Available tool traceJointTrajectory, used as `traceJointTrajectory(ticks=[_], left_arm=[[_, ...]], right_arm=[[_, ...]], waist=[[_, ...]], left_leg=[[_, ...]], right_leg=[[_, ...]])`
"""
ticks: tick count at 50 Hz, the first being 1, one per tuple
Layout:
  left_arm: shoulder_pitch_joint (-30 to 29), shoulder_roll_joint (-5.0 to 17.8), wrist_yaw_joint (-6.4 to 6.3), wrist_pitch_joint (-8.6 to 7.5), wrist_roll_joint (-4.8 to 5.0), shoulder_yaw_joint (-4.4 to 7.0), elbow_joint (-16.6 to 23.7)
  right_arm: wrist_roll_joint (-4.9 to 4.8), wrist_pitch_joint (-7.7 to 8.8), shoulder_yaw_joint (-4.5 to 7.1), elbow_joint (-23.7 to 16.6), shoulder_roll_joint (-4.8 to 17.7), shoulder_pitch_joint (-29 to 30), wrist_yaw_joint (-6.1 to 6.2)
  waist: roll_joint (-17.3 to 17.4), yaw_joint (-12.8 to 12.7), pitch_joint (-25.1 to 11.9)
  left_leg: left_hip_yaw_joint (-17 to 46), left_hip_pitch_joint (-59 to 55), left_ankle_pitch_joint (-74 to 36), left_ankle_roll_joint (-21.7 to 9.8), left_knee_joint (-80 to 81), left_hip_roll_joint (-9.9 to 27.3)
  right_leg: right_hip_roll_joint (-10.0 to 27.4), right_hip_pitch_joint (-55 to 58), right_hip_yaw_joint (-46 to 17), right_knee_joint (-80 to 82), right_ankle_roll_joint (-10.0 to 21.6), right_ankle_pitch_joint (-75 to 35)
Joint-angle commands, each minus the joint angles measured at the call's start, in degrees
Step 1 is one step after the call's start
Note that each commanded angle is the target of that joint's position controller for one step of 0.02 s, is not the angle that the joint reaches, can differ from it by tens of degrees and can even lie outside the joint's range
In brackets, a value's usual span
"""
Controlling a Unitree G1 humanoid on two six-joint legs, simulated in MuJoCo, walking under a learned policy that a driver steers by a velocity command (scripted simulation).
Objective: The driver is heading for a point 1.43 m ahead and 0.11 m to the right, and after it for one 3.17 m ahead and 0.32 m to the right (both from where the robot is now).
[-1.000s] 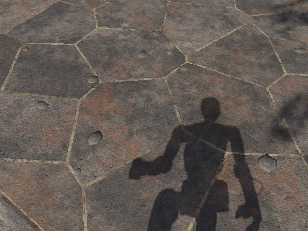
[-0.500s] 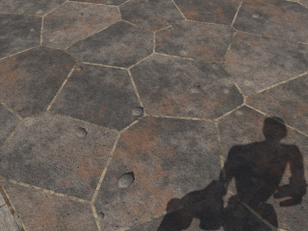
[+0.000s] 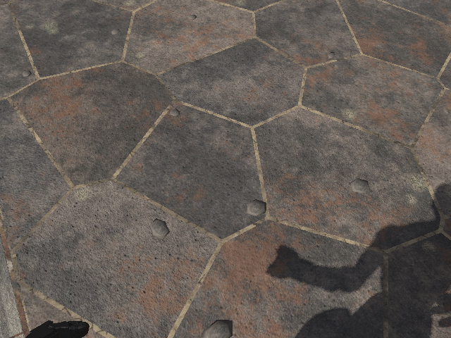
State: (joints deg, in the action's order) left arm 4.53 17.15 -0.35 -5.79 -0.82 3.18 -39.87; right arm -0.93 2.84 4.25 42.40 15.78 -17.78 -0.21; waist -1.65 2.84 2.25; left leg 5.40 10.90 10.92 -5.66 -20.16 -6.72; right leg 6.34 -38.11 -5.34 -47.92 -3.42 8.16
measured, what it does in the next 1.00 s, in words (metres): walks ahead: right foot, then left foot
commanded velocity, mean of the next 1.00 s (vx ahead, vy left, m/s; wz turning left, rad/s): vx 0.49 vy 0.00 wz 0.14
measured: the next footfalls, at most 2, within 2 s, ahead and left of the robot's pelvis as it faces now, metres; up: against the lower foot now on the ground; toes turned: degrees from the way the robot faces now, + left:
right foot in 0.18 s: +0.30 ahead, -0.15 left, +0.00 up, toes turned +6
left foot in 0.70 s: +0.55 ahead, +0.12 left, +0.00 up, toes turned +7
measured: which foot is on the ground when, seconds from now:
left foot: down 0.00-0.20, up 0.22-0.68, down 0.70-1.00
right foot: up 0.00-0.16, down 0.18-0.72, up 0.74-1.00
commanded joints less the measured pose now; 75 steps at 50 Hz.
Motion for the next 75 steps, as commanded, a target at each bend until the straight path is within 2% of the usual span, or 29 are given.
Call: traceJointTrajectory(ticks=[1,6,9,10,11,12,13,15,18,23,31,34,35,36,37,38,40,47,53,57,58,59,60,61,63,65,71,73,75], left_arm=[[-3.73,2.15,0.51,-0.60,0.38,0.05,3.76],[-6.38,4.93,2.00,-1.78,1.05,0.88,4.94],[2.96,7.56,1.73,-2.41,0.58,2.49,2.86],[11.56,10.38,1.39,-2.60,-0.23,3.27,2.02],[18.75,15.67,1.56,-1.94,-0.58,4.84,-0.46],[20.65,11.21,2.15,-1.58,1.31,3.93,-1.53],[17.42,7.50,1.90,-1.24,1.64,2.80,-0.98],[11.52,5.16,1.72,-0.39,0.53,1.60,-0.33],[10.06,3.90,1.62,-0.69,0.45,1.00,-0.82],[12.16,7.46,0.97,-0.33,1.38,1.91,-2.92],[18.28,9.47,0.70,1.68,2.40,2.26,-6.81],[16.66,9.75,0.24,2.46,2.41,2.21,-6.92],[16.05,7.52,0.09,2.29,1.49,1.19,-5.86],[21.55,1.73,0.29,1.17,0.88,-0.77,-3.98],[20.50,3.98,0.63,-0.01,1.43,-0.46,-4.71],[15.87,7.99,1.05,-0.54,2.86,0.75,-3.42],[10.58,7.20,0.97,-0.42,1.98,0.71,-2.36],[8.38,2.71,0.36,1.92,0.34,0.02,-1.91],[0.03,2.24,1.92,0.98,0.62,-0.36,-0.04],[5.60,5.38,2.12,0.60,-0.57,1.05,-1.79],[8.58,9.00,1.59,0.44,-1.04,1.89,-2.19],[10.11,10.56,1.07,0.99,-1.91,1.84,-1.93],[11.70,5.25,0.98,2.01,-0.85,0.63,-2.60],[10.80,3.77,1.42,2.64,0.22,-0.04,-2.89],[3.68,3.33,1.59,3.32,0.20,-0.38,-2.38],[-1.79,4.30,1.25,3.96,-0.68,0.04,-2.01],[-1.31,1.56,0.30,4.68,0.28,-0.57,-5.01],[1.30,1.56,0.35,4.81,-0.07,-0.44,-5.89],[0.41,1.53,-0.18,4.82,-0.21,-0.37,-6.50]], right_arm=[[-0.27,0.42,2.58,-4.14,9.88,0.90,0.96],[-0.19,0.14,2.05,-2.18,8.71,-3.58,0.88],[0.17,-0.14,1.62,-2.65,7.57,-2.01,0.73],[0.85,-0.01,0.55,-3.87,5.31,-1.64,0.66],[-0.53,0.78,-0.61,-4.07,1.49,-10.71,0.66],[-1.08,1.22,-0.40,-3.55,5.01,-9.81,0.68],[-1.35,1.20,0.66,-4.53,9.02,-2.35,0.63],[0.40,1.38,0.45,-6.64,7.91,4.66,0.56],[0.26,1.11,0.19,-6.01,5.01,2.24,0.14],[0.78,1.46,-1.18,-7.81,2.27,9.38,-0.13],[-0.26,2.51,-0.95,-11.06,3.46,19.68,-2.00],[0.36,2.62,1.14,-8.03,7.30,8.25,-1.69],[0.87,2.43,2.35,-6.01,10.53,-1.59,-1.08],[1.81,1.99,3.68,-5.16,16.69,-7.39,-0.75],[0.87,1.69,2.66,-4.57,12.75,-9.08,-0.91],[0.52,1.64,1.58,-4.58,10.26,-5.36,-0.90],[0.84,1.58,0.50,-5.04,7.21,1.49,-1.15],[1.26,2.96,0.72,-2.35,7.79,4.23,-0.63],[0.65,1.18,0.79,1.29,9.25,-0.34,0.48],[0.23,0.08,0.61,2.60,8.57,1.09,0.99],[1.30,0.31,0.04,2.50,7.07,-1.20,1.08],[2.30,0.84,-1.45,3.20,2.83,-9.31,0.75],[1.55,0.29,-1.90,4.66,2.74,-10.40,0.58],[0.38,-0.64,-0.85,4.15,6.81,-7.34,0.49],[0.20,-3.17,-0.38,3.28,6.66,-1.30,1.49],[0.85,-5.06,-0.36,3.52,5.59,-1.07,2.46],[2.66,-4.54,-0.78,6.86,3.09,-2.74,2.14],[2.26,-4.43,0.13,5.69,8.31,1.21,2.56],[2.24,-3.26,-0.65,6.23,4.81,3.78,2.45]], waist=[[5.91,0.40,-2.94],[7.81,1.60,-2.55],[8.79,-3.89,-5.90],[4.62,-7.78,-13.63],[-12.79,-5.81,-22.10],[-13.56,-7.32,-20.75],[-6.67,-8.66,-11.52],[-1.18,-6.37,-3.27],[-4.38,-3.22,-2.94],[-2.42,-4.89,-1.86],[-3.14,-7.61,0.57],[-2.77,-0.51,-6.34],[-0.50,3.83,-13.74],[13.32,2.76,-22.09],[15.81,3.88,-25.23],[11.56,3.42,-15.84],[5.64,0.24,-6.21],[4.93,-4.20,-1.72],[6.01,-0.76,-3.69],[5.21,-4.64,-6.64],[0.84,-4.72,-10.68],[-8.62,-1.90,-18.79],[-12.50,-3.87,-24.21],[-8.20,-4.58,-21.54],[-3.54,-3.13,-11.26],[-6.88,-0.87,-7.40],[-4.51,0.22,-7.33],[3.65,-3.71,-1.40],[7.54,-3.88,0.19]], left_leg=[[7.23,5.82,-11.13,-7.62,5.58,10.33],[13.63,-3.35,-6.96,-6.13,-0.06,15.52],[12.82,-4.70,-19.34,-3.38,-10.21,13.21],[9.19,1.09,-14.75,-1.17,-24.57,10.03],[2.55,21.72,8.14,3.73,-46.25,1.19],[5.03,31.85,22.14,4.18,-53.20,2.14],[4.97,35.74,17.64,3.85,-56.10,5.21],[1.24,33.76,10.21,3.75,-50.76,9.52],[-0.40,27.27,6.79,4.34,-43.26,12.15],[-3.01,26.66,-4.89,6.07,-26.16,12.67],[-4.86,22.46,-8.93,3.88,-10.19,9.32],[-7.75,4.44,-7.31,0.35,-6.22,6.18],[-1.99,-11.40,-9.10,-2.67,-8.81,12.04],[23.06,-33.14,-2.26,-11.60,-6.89,26.89],[36.56,-34.56,4.66,-13.75,0.64,29.39],[28.97,-27.74,7.54,-11.12,1.86,27.43],[16.89,-12.02,0.61,-8.73,5.00,22.54],[0.47,1.11,-29.10,-8.06,9.67,17.52],[-2.80,-3.51,-30.38,-4.77,5.15,16.88],[-1.50,-6.74,-28.75,-1.24,-6.64,15.51],[-3.75,-3.40,-22.22,1.60,-14.69,11.56],[-4.74,9.60,2.37,5.31,-28.44,7.15],[-2.13,13.98,28.10,7.82,-38.24,5.38],[0.32,16.06,30.11,8.18,-41.04,7.16],[-0.89,18.28,25.60,8.87,-39.10,9.78],[-1.95,11.34,19.99,9.40,-31.20,10.70],[-5.37,-4.97,-0.92,6.16,-9.49,8.92],[-0.44,4.83,11.74,3.04,-3.99,12.82],[-0.31,13.31,19.01,3.89,0.03,11.86]], right_leg=[[-4.41,9.17,3.90,11.92,-0.92,-12.53],[-4.81,9.52,2.52,18.73,2.31,-9.86],[-5.55,21.96,4.29,21.90,6.66,-6.13],[2.23,35.63,-3.43,19.99,10.55,-7.40],[14.56,56.90,-28.53,23.35,21.02,2.82],[16.77,58.40,-41.00,30.67,21.76,18.79],[14.65,51.41,-33.66,31.61,18.76,22.76],[9.91,37.33,-21.41,33.54,16.83,12.13],[6.01,30.38,-12.94,36.65,16.37,0.89],[4.89,29.50,-4.25,39.18,16.37,-9.31],[7.61,37.29,-2.44,35.15,13.57,-12.14],[4.86,37.01,1.22,21.23,10.79,-30.61],[2.29,28.56,3.53,7.70,8.69,-24.40],[-6.55,5.46,6.74,-15.28,4.27,1.77],[-7.99,-2.95,-0.57,-23.48,4.29,24.86],[-4.60,-7.97,-0.86,-26.67,4.76,21.90],[-0.34,-5.60,1.79,-21.11,4.61,13.09],[0.93,2.39,3.09,-3.70,1.21,-1.21],[-3.57,10.48,4.13,14.88,2.79,-14.53],[-5.45,20.13,4.76,23.26,6.44,-16.06],[-0.38,29.44,0.75,21.71,8.54,-39.22],[11.41,47.50,-10.90,17.29,17.10,-55.21],[16.05,50.07,-18.40,19.38,22.55,-52.11],[14.14,45.06,-18.28,22.60,21.40,-36.92],[10.81,32.50,-14.41,28.07,17.58,-14.23],[7.22,21.09,-10.44,32.62,15.09,-0.62],[1.49,13.47,-2.41,32.04,9.46,18.86],[-3.60,15.99,1.78,29.00,4.70,20.04],[-4.63,24.88,3.56,24.03,3.85,10.43]])
Velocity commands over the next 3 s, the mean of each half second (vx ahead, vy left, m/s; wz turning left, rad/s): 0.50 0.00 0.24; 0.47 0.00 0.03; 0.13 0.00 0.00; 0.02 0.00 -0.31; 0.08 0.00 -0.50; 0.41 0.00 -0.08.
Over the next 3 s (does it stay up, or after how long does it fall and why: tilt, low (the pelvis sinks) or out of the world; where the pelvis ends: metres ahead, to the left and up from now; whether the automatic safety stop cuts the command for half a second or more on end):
stays up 0.90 -0.06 -0.01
